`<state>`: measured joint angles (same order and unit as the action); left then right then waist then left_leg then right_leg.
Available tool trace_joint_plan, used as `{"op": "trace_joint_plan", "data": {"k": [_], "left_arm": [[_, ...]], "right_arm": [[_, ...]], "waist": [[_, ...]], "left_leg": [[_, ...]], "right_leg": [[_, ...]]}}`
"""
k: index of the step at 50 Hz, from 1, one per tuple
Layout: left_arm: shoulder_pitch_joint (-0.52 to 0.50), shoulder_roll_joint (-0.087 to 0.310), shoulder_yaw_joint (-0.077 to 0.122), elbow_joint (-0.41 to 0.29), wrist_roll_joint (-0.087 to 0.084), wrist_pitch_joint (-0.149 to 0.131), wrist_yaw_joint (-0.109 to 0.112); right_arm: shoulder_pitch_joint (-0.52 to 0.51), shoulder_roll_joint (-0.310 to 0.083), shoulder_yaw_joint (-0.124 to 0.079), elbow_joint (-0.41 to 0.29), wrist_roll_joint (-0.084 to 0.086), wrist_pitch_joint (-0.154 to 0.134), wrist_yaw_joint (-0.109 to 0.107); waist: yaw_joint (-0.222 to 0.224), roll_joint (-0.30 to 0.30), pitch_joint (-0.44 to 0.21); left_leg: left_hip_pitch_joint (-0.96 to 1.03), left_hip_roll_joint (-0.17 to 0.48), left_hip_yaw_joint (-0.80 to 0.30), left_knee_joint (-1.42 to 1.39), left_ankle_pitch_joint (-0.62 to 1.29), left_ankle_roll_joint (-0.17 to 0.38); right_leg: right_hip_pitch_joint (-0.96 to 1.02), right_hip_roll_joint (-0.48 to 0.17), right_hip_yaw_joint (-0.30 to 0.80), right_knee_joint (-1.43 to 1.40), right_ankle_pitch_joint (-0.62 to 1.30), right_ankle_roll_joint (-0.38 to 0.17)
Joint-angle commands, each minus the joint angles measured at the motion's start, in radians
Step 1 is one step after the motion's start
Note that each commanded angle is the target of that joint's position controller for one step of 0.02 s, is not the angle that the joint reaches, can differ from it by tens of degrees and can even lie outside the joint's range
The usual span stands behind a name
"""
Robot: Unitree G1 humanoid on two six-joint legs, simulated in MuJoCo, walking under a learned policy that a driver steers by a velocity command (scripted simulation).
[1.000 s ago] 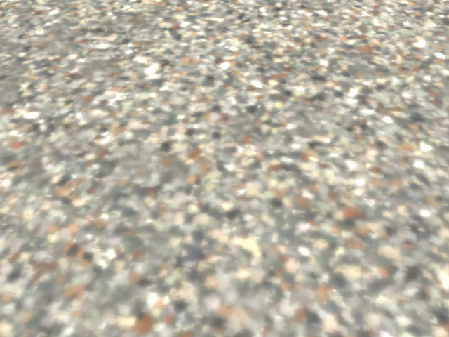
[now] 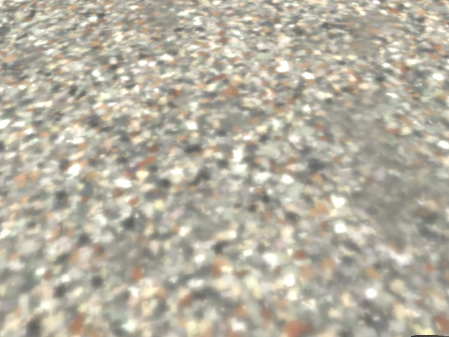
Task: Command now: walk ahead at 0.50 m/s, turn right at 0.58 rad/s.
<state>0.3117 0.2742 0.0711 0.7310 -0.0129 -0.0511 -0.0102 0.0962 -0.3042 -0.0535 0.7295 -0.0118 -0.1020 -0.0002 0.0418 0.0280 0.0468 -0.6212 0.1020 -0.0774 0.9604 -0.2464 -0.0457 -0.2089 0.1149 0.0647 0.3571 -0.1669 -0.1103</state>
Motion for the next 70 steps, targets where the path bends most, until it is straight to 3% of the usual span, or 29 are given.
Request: {"op": "trace_joint_plan", "data": {"k": [1,4,8,11,12,13,14,15,17,19,21,26,34,37,38,39,40,41,43,44,47,50,55,58,60,61,63,66,70], "left_arm": [[-0.032,0.180,0.048,-0.076,-0.007,-0.012,0.022],[0.021,0.169,0.043,-0.052,-0.006,-0.007,0.025],[0.071,0.157,0.037,-0.018,-0.007,-0.004,0.024],[0.045,0.155,0.035,-0.015,-0.002,0.005,0.023],[0.037,0.122,0.021,-0.024,0.005,0.005,0.021],[0.109,0.070,0.001,-0.039,0.020,-0.002,0.023],[0.208,0.039,-0.011,-0.035,-0.012,-0.014,0.021],[0.124,0.139,0.007,-0.029,-0.026,-0.018,0.021],[-0.052,0.152,0.010,-0.070,-0.008,-0.021,0.019],[-0.051,0.118,0.011,-0.072,0.005,-0.024,0.013],[-0.030,0.084,0.004,-0.063,0.002,-0.019,0.011],[-0.171,0.043,-0.017,-0.102,0.011,-0.024,0.007],[-0.347,0.064,-0.015,-0.157,-0.006,-0.043,-0.028],[-0.145,0.132,0.021,-0.100,0.004,-0.046,-0.024],[0.027,0.188,0.042,-0.062,0.012,-0.043,-0.014],[0.127,0.296,0.066,-0.044,0.025,-0.035,-0.008],[0.140,0.225,0.046,-0.039,0.015,-0.030,-0.010],[0.057,0.180,0.026,-0.047,0.013,-0.029,-0.009],[-0.077,0.115,0.004,-0.057,0.017,-0.029,-0.016],[-0.114,0.095,-0.002,-0.057,0.020,-0.033,-0.019],[-0.153,0.104,0.001,-0.027,0.031,-0.047,-0.017],[-0.165,0.120,0.003,0.004,0.029,-0.038,-0.001],[-0.105,0.139,0.001,0.074,0.022,-0.013,0.006],[-0.127,0.124,-0.006,0.098,0.005,0.001,0.009],[-0.008,0.077,-0.022,0.121,0.036,-0.008,0.010],[0.078,0.040,-0.031,0.149,0.038,-0.009,0.013],[-0.010,0.077,-0.029,0.147,0.028,0.017,0.025],[-0.045,0.104,-0.021,0.161,0.024,0.056,0.036],[-0.048,0.096,-0.021,0.193,0.020,0.061,0.040]], "right_arm": [[-0.041,-0.046,-0.007,-0.066,-0.004,0.001,0.000],[-0.117,-0.037,0.000,-0.082,0.011,-0.009,0.015],[-0.150,-0.079,-0.012,-0.102,0.015,-0.025,0.031],[-0.024,-0.114,-0.034,-0.074,0.012,-0.035,0.028],[0.100,-0.149,-0.049,-0.052,0.001,-0.039,0.023],[0.248,-0.223,-0.067,-0.037,-0.010,-0.039,0.021],[0.329,-0.241,-0.078,0.016,0.004,-0.025,0.034],[0.309,-0.149,-0.054,0.007,0.030,-0.022,0.036],[0.191,-0.097,-0.030,-0.013,0.014,-0.008,0.030],[0.148,-0.068,-0.018,-0.012,-0.001,-0.007,0.027],[0.156,-0.069,-0.017,0.000,0.008,-0.012,0.025],[0.202,-0.126,-0.032,0.032,0.022,-0.002,0.011],[0.306,-0.156,-0.038,0.098,0.038,0.033,0.003],[0.275,-0.163,-0.038,0.098,0.038,0.047,-0.005],[0.268,-0.124,-0.021,0.079,0.022,0.046,-0.008],[0.373,-0.019,0.015,0.048,0.012,0.027,-0.003],[0.358,-0.058,0.008,0.064,0.020,0.007,0.002],[0.282,-0.134,-0.014,0.046,0.042,-0.001,0.007],[0.207,-0.120,-0.015,0.038,0.024,0.008,0.001],[0.223,-0.110,-0.020,0.044,0.017,0.023,-0.003],[0.268,-0.053,-0.009,0.062,0.011,0.059,-0.013],[0.195,-0.025,0.003,0.045,0.002,0.063,-0.015],[0.076,-0.050,-0.002,0.021,0.007,0.066,-0.008],[0.086,-0.061,-0.010,0.024,-0.004,0.063,-0.006],[0.090,-0.153,-0.030,0.020,-0.014,0.063,-0.020],[0.064,-0.121,-0.022,0.023,-0.012,0.075,-0.024],[0.021,-0.038,-0.005,0.023,0.004,0.090,-0.011],[0.001,-0.060,-0.011,0.034,0.004,0.082,0.002],[0.007,-0.052,-0.011,0.071,0.006,0.073,-0.001]], "waist": [[-0.015,-0.076,-0.045],[0.034,-0.106,-0.047],[0.041,-0.123,-0.031],[-0.036,-0.150,-0.064],[-0.095,-0.122,-0.167],[-0.115,0.043,-0.331],[-0.090,0.320,-0.393],[-0.124,0.168,-0.274],[-0.108,0.022,-0.081],[-0.060,0.048,-0.047],[-0.046,0.073,-0.059],[-0.081,0.042,-0.032],[-0.119,0.054,0.009],[0.005,0.048,-0.115],[0.077,0.004,-0.248],[0.054,-0.237,-0.393],[0.068,-0.277,-0.437],[0.055,-0.198,-0.273],[-0.010,-0.084,-0.132],[-0.046,-0.097,-0.117],[-0.097,-0.116,-0.124],[-0.085,-0.120,-0.125],[-0.034,-0.107,-0.125],[-0.065,-0.093,-0.115],[-0.006,0.039,-0.166],[0.035,0.132,-0.211],[-0.005,0.096,-0.168],[-0.017,0.055,-0.115],[-0.024,0.019,-0.140]], "left_leg": [[0.055,-0.038,0.033,-0.211,0.199,-0.031],[0.134,-0.072,0.048,-0.370,0.373,-0.026],[0.108,-0.070,0.023,-0.455,0.295,0.026],[0.258,-0.100,0.066,-0.515,0.201,0.091],[0.457,-0.042,0.020,-0.491,0.231,0.139],[0.780,0.146,-0.227,-0.454,0.234,0.242],[0.978,0.291,-0.659,-0.622,-0.066,0.365],[0.915,0.276,-0.674,-0.677,-0.293,0.326],[0.662,0.199,-0.423,-0.710,-0.144,0.274],[0.533,0.133,-0.299,-0.752,0.022,0.263],[0.501,0.110,-0.221,-0.780,0.133,0.273],[0.492,0.088,-0.082,-0.823,0.277,0.268],[0.623,0.143,-0.054,-0.751,0.326,0.222],[0.620,0.096,0.006,-0.502,0.643,0.174],[0.472,0.049,0.045,-0.263,0.529,0.139],[0.065,-0.110,0.103,0.134,0.070,0.063],[-0.069,-0.140,-0.023,0.276,-0.340,0.056],[-0.132,-0.087,-0.031,0.337,-0.301,0.057],[-0.064,-0.018,0.018,0.246,-0.191,0.040],[0.007,0.006,0.015,0.189,-0.161,0.031],[0.142,-0.005,0.034,0.078,-0.067,-0.004],[0.191,-0.010,0.045,-0.137,0.086,-0.005],[0.240,-0.036,0.037,-0.334,0.183,0.014],[0.337,-0.057,0.053,-0.501,0.232,0.056],[0.544,0.066,-0.060,-0.510,0.708,0.116],[0.615,0.121,-0.116,-0.479,0.702,0.201],[0.519,0.070,-0.104,-0.504,0.444,0.191],[0.452,0.010,-0.047,-0.494,0.382,0.137],[0.485,-0.007,-0.021,-0.459,0.498,0.136]], "right_leg": [[-0.051,-0.203,0.175,-0.130,0.230,-0.151],[-0.052,-0.204,0.168,-0.120,0.126,-0.114],[0.093,-0.276,0.254,-0.034,0.108,-0.098],[0.141,-0.266,0.261,0.096,0.324,-0.063],[0.093,-0.212,0.215,0.271,0.368,-0.033],[-0.121,-0.113,0.138,0.583,0.115,0.019],[-0.433,-0.005,0.082,0.851,-0.406,0.076],[-0.552,-0.066,0.137,0.943,-0.385,0.072],[-0.558,-0.150,0.062,0.900,-0.223,0.070],[-0.474,-0.206,0.047,0.793,-0.141,0.076],[-0.441,-0.216,0.019,0.727,-0.126,0.090],[-0.447,-0.221,-0.020,0.427,0.090,0.123],[-0.375,-0.167,-0.044,0.165,0.146,0.081],[-0.063,-0.111,-0.096,0.101,0.108,0.020],[0.217,-0.210,0.000,0.145,0.137,-0.032],[0.600,-0.465,0.436,0.111,0.014,-0.188],[0.606,-0.517,0.660,-0.017,0.001,-0.229],[0.469,-0.487,0.503,-0.019,0.111,-0.187],[0.205,-0.396,0.244,-0.026,0.468,-0.142],[0.115,-0.363,0.172,-0.048,0.544,-0.125],[-0.021,-0.327,0.057,-0.095,0.702,-0.139],[-0.041,-0.292,-0.027,-0.099,0.704,-0.117],[0.036,-0.316,0.000,-0.074,0.564,-0.102],[0.039,-0.298,0.022,0.014,0.404,-0.060],[-0.036,-0.181,-0.017,0.115,0.128,0.035],[-0.101,-0.138,-0.047,0.119,-0.085,0.080],[-0.069,-0.139,-0.055,0.080,-0.118,0.103],[-0.034,-0.146,-0.047,0.064,-0.045,0.092],[0.014,-0.159,-0.042,0.074,0.073,0.092]]}}
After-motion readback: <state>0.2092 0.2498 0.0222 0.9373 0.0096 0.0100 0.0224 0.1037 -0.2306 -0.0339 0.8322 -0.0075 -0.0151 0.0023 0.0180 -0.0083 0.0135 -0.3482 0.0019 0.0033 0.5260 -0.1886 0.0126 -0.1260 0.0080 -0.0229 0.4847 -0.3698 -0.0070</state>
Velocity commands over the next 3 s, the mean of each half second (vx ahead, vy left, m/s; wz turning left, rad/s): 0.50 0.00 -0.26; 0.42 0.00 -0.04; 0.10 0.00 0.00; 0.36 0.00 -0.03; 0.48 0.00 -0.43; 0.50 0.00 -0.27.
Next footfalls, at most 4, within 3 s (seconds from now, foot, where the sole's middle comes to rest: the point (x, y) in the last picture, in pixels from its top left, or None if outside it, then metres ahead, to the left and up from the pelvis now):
0.24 left None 0.33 0.15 -0.78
0.76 right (295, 297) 0.58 -0.13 -0.78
1.18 left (227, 250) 0.73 0.08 -0.78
2.20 right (313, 181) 1.02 -0.22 -0.78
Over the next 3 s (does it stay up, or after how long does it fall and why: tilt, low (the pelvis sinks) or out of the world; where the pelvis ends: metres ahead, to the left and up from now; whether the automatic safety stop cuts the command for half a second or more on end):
stays up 1.29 -0.22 0.00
